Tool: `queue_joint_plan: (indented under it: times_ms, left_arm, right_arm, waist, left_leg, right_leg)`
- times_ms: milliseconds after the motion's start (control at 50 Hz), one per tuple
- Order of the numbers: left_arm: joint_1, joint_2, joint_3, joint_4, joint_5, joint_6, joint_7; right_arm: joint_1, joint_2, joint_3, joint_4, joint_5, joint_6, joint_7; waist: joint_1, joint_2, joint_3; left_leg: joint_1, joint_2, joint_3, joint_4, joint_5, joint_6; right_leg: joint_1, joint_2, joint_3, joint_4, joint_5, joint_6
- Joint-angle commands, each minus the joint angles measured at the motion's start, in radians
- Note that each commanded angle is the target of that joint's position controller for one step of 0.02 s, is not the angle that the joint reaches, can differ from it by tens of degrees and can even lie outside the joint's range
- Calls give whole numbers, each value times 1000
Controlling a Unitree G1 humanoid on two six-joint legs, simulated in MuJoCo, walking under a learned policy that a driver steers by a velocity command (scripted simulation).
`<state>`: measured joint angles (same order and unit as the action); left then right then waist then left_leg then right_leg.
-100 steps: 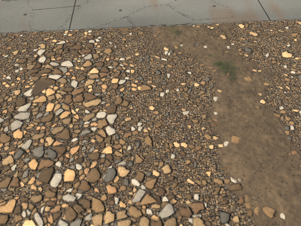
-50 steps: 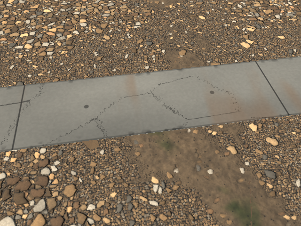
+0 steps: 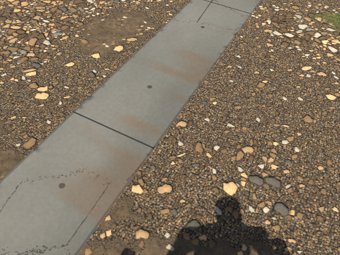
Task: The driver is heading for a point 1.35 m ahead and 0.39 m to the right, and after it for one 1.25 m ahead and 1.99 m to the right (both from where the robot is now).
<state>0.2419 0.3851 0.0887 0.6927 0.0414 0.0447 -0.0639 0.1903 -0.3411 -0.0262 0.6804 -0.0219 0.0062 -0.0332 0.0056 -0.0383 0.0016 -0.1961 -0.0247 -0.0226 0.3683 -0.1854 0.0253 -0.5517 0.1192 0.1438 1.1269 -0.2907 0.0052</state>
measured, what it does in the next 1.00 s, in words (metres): walks ahead, turning right: right foot, then left foot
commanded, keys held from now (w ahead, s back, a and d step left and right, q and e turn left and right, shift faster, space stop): w+e+shift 0.44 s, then w+shift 0.14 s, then shift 0.06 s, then q+shift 0.36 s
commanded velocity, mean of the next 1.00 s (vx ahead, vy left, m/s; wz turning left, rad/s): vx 0.67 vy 0.00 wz -0.48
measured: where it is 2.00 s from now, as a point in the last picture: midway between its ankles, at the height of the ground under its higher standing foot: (292, 222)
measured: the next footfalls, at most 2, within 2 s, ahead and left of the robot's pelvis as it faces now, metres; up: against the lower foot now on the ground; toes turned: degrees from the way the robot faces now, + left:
right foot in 0.46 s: +0.34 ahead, -0.25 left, +0.00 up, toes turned -32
left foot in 0.88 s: +0.71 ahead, -0.43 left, +0.00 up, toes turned -30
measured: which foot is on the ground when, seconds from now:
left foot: down 0.00-0.48, up 0.50-0.86, down 0.88-1.00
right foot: up 0.00-0.44, down 0.46-0.86, up 0.88-1.00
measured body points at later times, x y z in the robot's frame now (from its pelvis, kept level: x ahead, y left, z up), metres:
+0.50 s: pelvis +0.24 -0.14 -0.06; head +0.27 -0.16 +0.39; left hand +0.57 -0.05 -0.12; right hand +0.04 -0.35 -0.18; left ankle +0.04 +0.11 -0.68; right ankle +0.31 -0.23 -0.75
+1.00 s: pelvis +0.55 -0.36 -0.04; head +0.58 -0.39 +0.41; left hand +0.82 -0.23 -0.14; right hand +0.42 -0.60 -0.18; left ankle +0.67 -0.41 -0.75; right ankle +0.41 -0.40 -0.61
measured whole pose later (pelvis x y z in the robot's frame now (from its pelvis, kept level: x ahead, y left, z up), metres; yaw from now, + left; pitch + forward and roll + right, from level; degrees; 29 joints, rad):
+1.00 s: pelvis +0.55 -0.36 -0.04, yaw -27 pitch -2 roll +1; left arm 0.11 0.23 0.00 0.73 0.04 -0.05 0.03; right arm 0.38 -0.28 -0.05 0.85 -0.01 0.00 0.01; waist -0.07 0.01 0.12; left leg -0.43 -0.18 0.07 0.52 -0.06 0.17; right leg -0.43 0.10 0.03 1.50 -0.42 0.02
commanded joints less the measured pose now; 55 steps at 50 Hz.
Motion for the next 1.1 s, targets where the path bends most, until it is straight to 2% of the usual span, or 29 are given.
queue_joint_plan:
  times_ms: [20,200,300,360,380,420,440,460,480,500,520,540,560,600,640,660,700,740,800,840,860,880,900,920,940,960,980,1040,1100]
  left_arm:
    - [-48,76,9,-87,-6,-8,-24]
    - [-207,35,-7,-127,-10,-15,-40]
    - [-340,-2,-29,-173,-7,-26,-59]
    - [-430,-39,-54,-209,-9,-32,-62]
    - [-419,-50,-61,-209,-10,-34,-57]
    - [-280,-39,-53,-167,-17,-35,-35]
    - [-113,-3,-34,-123,-22,-42,-23]
    - [115,41,-5,-52,-17,-52,-7]
    - [185,124,31,6,-10,-49,15]
    - [126,249,56,-26,-18,-35,32]
    - [196,223,53,-26,-15,-33,41]
    - [184,198,47,13,-6,-41,55]
    - [153,150,34,26,-3,-59,64]
    - [42,61,-2,17,-12,-89,74]
    - [52,13,-22,43,-38,-116,68]
    - [59,16,-23,56,-40,-127,62]
    - [60,18,-25,71,-35,-139,52]
    - [32,-4,-36,81,-31,-148,50]
    - [59,-19,-46,102,-31,-167,69]
    - [18,14,-32,87,-40,-171,99]
    - [-44,35,-23,67,-36,-163,112]
    - [-172,57,-10,40,-54,-150,118]
    - [-227,-49,-30,24,-35,-140,102]
    - [69,-150,-58,-8,-34,-118,103]
    - [181,-100,-71,-5,-11,-113,96]
    - [145,-46,-73,-2,5,-105,90]
    - [55,10,-56,-5,26,-91,88]
    - [-45,-19,-69,-43,16,-35,101]
    - [-64,-55,-83,-56,-3,-20,114]
  right_arm:
    - [15,-143,-40,-51,-4,-36,17]
    - [194,-140,-58,23,-9,-85,28]
    - [282,-108,-57,93,-20,-97,21]
    - [335,-101,-54,145,-32,-95,16]
    - [320,-106,-53,153,-32,-92,14]
    - [289,-154,-59,156,-24,-81,9]
    - [278,-198,-69,152,-17,-68,10]
    - [246,-212,-69,134,-2,-66,19]
    - [274,-132,-50,124,-23,-69,31]
    - [244,-47,-31,10,-6,-87,53]
    - [95,-117,-38,-36,-3,-105,52]
    - [62,-100,-33,-42,16,-112,47]
    - [96,-78,-23,-17,10,-112,43]
    - [187,-49,-13,28,-19,-83,52]
    - [204,-36,-14,41,-29,-51,61]
    - [191,-24,-13,46,-23,-43,65]
    - [138,1,-8,39,-2,-39,72]
    - [105,31,4,47,17,-47,76]
    - [104,33,3,79,19,-61,75]
    - [254,-24,-22,132,-3,-58,76]
    - [414,-75,-44,175,-14,-50,74]
    - [603,-118,-70,217,-13,-44,64]
    - [623,-115,-67,265,14,-43,47]
    - [410,-147,-61,204,2,-55,41]
    - [275,-150,-74,113,9,-47,38]
    - [152,-123,-76,57,17,-25,30]
    - [106,-67,-64,38,22,-6,32]
    - [186,-77,-64,77,13,-11,36]
    - [193,-117,-82,70,8,-11,34]
  waist:
    - [-20,174,44]
    - [-78,136,98]
    - [-106,120,180]
    - [-117,110,213]
    - [-91,109,199]
    - [9,141,75]
    - [96,157,-27]
    - [200,142,-144]
    - [180,13,-204]
    - [90,-205,-288]
    - [152,-23,-311]
    - [124,-3,-170]
    - [63,66,-55]
    - [-42,83,15]
    - [-79,66,53]
    - [-82,57,63]
    - [-71,21,75]
    - [-57,-2,75]
    - [-31,-13,28]
    - [-100,-61,-59]
    - [-184,-77,-115]
    - [-334,-17,-138]
    - [-314,238,-59]
    - [-11,311,-115]
    - [17,188,-299]
    - [42,64,-210]
    - [41,-80,-110]
    - [21,-76,-3]
    - [-1,9,-83]
  left_leg:
    - [99,242,-212,-237,-413,52]
    - [236,324,-22,-259,-310,63]
    - [331,354,128,-297,-207,63]
    - [388,347,243,-273,66,61]
    - [381,331,303,-223,319,49]
    - [341,331,364,-7,1050,39]
    - [297,353,357,210,1232,46]
    - [114,357,341,489,1149,42]
    - [-173,280,309,790,385,17]
    - [-549,80,204,1151,-297,-43]
    - [-632,98,12,1185,-171,-30]
    - [-678,127,18,1163,-105,-20]
    - [-623,173,20,1081,-80,-16]
    - [-468,215,6,971,-77,-23]
    - [-400,219,26,866,-131,-47]
    - [-386,190,61,803,-110,-46]
    - [-376,138,121,672,17,-27]
    - [-308,86,163,468,192,0]
    - [-223,-17,214,257,452,30]
    - [-41,-80,214,232,449,45]
    - [119,-97,190,248,407,68]
    - [255,-26,108,144,507,159]
    - [344,60,7,93,897,192]
    - [366,222,-356,196,1413,314]
    - [415,328,-581,67,1088,401]
    - [242,311,-633,-46,593,412]
    - [80,253,-587,-111,225,373]
    - [-173,158,-429,-117,362,294]
    - [-127,93,-385,-47,447,211]
  right_leg:
    - [-267,-91,-44,130,84,13]
    - [-434,-181,-68,60,198,6]
    - [-472,-229,-154,-76,151,-65]
    - [-423,-223,-248,-194,66,-127]
    - [-335,-195,-287,-255,26,-156]
    - [-26,-67,-379,-307,-47,-207]
    - [183,-7,-379,-315,-90,-229]
    - [528,22,-308,-407,-38,-262]
    - [813,-102,-59,-493,-173,-257]
    - [1004,-375,547,-726,-424,-361]
    - [995,-388,637,-838,-340,-334]
    - [892,-391,525,-851,-160,-320]
    - [713,-356,399,-844,-9,-293]
    - [473,-279,220,-862,253,-268]
    - [381,-240,96,-854,711,-253]
    - [359,-211,20,-866,868,-223]
    - [356,-157,-105,-897,1029,-152]
    - [359,-110,-216,-918,996,-94]
    - [488,-154,-302,-839,1085,-42]
    - [510,-183,-321,-639,1174,10]
    - [456,-195,-312,-441,1182,27]
    - [348,-128,-329,-5,931,53]
    - [95,65,-345,413,-230,44]
    - [-78,64,-144,625,-286,55]
    - [-92,14,-21,616,-188,30]
    - [-96,-25,-13,552,-128,11]
    - [-88,-63,-22,450,-122,10]
    - [29,-106,-54,161,-109,44]
    - [38,-108,-52,-8,-42,59]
